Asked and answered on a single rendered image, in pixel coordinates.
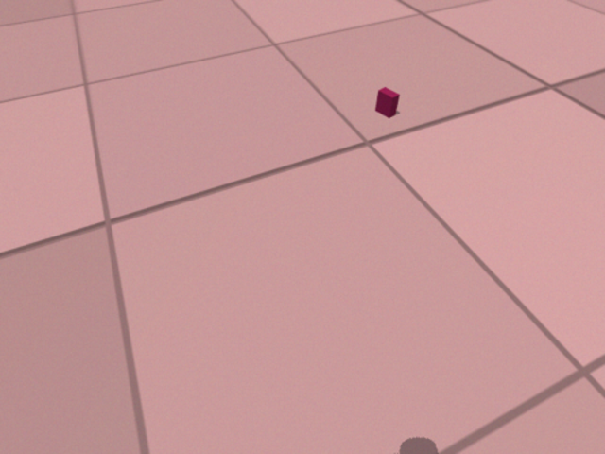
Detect carton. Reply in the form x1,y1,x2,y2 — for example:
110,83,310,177
375,87,399,118

